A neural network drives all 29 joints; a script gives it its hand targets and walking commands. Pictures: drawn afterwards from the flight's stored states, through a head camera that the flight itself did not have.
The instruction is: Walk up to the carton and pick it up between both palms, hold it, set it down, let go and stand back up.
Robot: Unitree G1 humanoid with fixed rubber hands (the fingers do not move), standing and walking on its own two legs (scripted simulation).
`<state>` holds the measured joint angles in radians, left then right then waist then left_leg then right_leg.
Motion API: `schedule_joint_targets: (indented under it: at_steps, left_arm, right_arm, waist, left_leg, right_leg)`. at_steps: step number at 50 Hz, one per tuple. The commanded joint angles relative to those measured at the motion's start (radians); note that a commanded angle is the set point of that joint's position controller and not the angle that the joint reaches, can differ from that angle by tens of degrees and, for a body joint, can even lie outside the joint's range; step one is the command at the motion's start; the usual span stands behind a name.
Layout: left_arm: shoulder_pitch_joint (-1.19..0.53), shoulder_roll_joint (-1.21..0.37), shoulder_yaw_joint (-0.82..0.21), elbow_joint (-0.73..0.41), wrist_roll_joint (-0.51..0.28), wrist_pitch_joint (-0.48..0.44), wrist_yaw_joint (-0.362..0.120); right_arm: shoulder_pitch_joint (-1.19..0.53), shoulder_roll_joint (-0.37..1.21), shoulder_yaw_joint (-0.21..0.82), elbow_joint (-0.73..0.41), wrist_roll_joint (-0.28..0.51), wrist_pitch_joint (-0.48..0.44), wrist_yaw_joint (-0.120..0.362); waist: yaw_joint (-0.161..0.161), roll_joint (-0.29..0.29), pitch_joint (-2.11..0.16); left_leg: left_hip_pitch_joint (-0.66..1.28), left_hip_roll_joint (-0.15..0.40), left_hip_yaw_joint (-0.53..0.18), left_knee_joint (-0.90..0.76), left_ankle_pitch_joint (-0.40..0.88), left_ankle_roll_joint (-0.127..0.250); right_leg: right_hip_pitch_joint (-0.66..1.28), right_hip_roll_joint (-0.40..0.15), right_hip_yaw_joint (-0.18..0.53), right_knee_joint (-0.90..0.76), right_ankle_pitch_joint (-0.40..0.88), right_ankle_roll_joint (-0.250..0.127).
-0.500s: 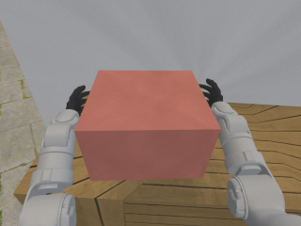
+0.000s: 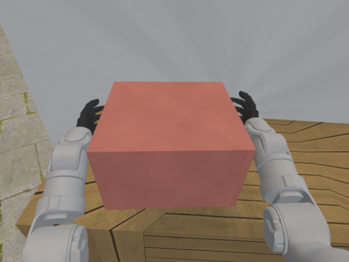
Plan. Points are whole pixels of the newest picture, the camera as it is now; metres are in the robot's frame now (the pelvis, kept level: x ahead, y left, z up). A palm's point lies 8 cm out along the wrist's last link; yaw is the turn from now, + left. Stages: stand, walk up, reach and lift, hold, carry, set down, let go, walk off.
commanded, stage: hold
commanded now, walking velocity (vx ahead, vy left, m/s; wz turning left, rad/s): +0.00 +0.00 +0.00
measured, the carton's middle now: (170, 139) +0.37 +0.01 +0.14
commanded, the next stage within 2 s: set down in 0.08 s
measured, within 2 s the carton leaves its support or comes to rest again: neither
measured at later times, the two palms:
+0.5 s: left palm (84, 129) +0.37 +0.21 +0.16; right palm (244, 122) +0.40 -0.17 +0.18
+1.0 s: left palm (91, 143) +0.37 +0.20 +0.12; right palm (239, 134) +0.41 -0.18 +0.13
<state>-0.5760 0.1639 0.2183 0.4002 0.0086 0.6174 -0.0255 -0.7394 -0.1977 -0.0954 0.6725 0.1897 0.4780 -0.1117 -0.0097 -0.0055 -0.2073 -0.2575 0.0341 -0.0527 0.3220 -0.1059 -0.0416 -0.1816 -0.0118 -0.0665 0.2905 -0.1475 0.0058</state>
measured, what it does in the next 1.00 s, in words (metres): stands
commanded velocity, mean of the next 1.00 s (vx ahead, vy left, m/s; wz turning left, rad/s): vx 0.00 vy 0.00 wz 0.00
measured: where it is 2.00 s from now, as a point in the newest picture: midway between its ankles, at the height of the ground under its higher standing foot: outside the picture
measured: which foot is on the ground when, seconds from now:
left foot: down 0.00-1.00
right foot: down 0.00-1.00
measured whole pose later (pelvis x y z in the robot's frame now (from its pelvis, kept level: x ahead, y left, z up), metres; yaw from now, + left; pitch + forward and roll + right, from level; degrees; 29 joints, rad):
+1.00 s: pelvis +0.03 -0.01 +0.00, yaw +0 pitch +3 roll +0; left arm -0.35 0.08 0.28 0.22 0.09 0.37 -0.07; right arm -0.57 -0.16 -0.04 0.63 0.10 0.14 -0.05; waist -0.01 -0.01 -0.10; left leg -0.20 0.03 -0.05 0.29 -0.14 -0.04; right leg -0.14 -0.01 -0.07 0.28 -0.19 0.00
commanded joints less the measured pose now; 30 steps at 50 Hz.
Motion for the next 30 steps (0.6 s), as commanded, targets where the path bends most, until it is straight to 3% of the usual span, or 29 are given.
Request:
schedule_joint_targets:
  at_steps: [1, 4, 5, 11, 16, 20, 22, 25, 30]
  left_arm:
    - [-0.731, -0.58, -0.327, -0.403, -0.064, -0.057, -0.172]
    - [-0.733, -0.58, -0.324, -0.39, -0.062, -0.056, -0.173]
    - [-0.718, -0.539, -0.31, -0.448, -0.047, -0.066, -0.19]
    - [-0.76, -0.54, -0.275, -0.418, -0.025, -0.108, -0.209]
    - [-0.689, -0.507, -0.168, -0.187, 0.066, -0.152, -0.235]
    - [-0.648, -0.486, -0.139, -0.145, 0.109, -0.171, -0.246]
    - [-0.618, -0.493, -0.157, -0.155, 0.104, -0.189, -0.237]
    - [-0.571, -0.509, -0.199, -0.192, 0.089, -0.217, -0.214]
    - [-0.495, -0.527, -0.303, -0.323, 0.051, -0.258, -0.179]
  right_arm:
    - [-0.668, 0.573, 0.318, -0.396, 0.146, -0.05, 0.156]
    - [-0.676, 0.572, 0.311, -0.39, 0.141, -0.051, 0.157]
    - [-0.696, 0.638, 0.392, -0.435, 0.162, -0.058, 0.151]
    - [-0.734, 0.601, 0.322, -0.395, 0.094, -0.12, 0.162]
    - [-0.688, 0.582, 0.214, -0.222, -0.048, -0.216, 0.191]
    - [-0.626, 0.551, 0.159, -0.113, -0.108, -0.271, 0.215]
    - [-0.631, 0.562, 0.177, -0.143, -0.111, -0.314, 0.217]
    - [-0.604, 0.556, 0.217, -0.165, -0.102, -0.357, 0.219]
    - [-0.578, 0.562, 0.342, -0.327, -0.059, -0.414, 0.207]
  waist:
    - [-0.07, -0.006, -0.235]
    - [-0.069, -0.006, -0.225]
    - [-0.023, -0.045, -0.211]
    - [-0.021, 0.0, -0.222]
    - [-0.001, -0.012, -0.121]
    - [0.013, -0.002, -0.063]
    - [0.032, -0.006, -0.083]
    - [0.034, 0.002, -0.116]
    - [0.053, -0.012, -0.258]
  left_leg:
    - [0.172, -0.101, 0.028, -0.056, 0.103, 0.019]
    - [0.163, -0.101, 0.029, -0.058, 0.084, 0.021]
    - [0.186, -0.109, 0.043, -0.059, 0.171, 0.046]
    - [0.205, -0.098, 0.048, -0.058, 0.161, 0.031]
    - [0.166, -0.081, 0.084, -0.093, -0.008, 0.033]
    - [0.177, -0.074, 0.105, -0.118, -0.051, 0.03]
    - [0.197, -0.072, 0.11, -0.115, -0.02, 0.028]
    - [0.232, -0.067, 0.106, -0.1, 0.048, 0.018]
    - [0.305, -0.069, 0.098, -0.038, 0.276, 0.009]
  right_leg:
    - [0.234, 0.037, 0.08, -0.04, 0.179, 0.015]
    - [0.226, 0.037, 0.08, -0.042, 0.153, 0.014]
    - [0.295, 0.046, 0.077, -0.061, 0.218, 0.041]
    - [0.244, 0.052, 0.053, -0.06, 0.149, 0.033]
    - [0.185, 0.041, 0.018, -0.078, -0.078, 0.023]
    - [0.187, 0.039, -0.005, -0.082, -0.142, 0.015]
    - [0.191, 0.041, -0.009, -0.078, -0.119, 0.015]
    - [0.199, 0.046, -0.018, -0.071, -0.054, 0.015]
    - [0.248, 0.062, -0.026, -0.034, 0.158, 0.024]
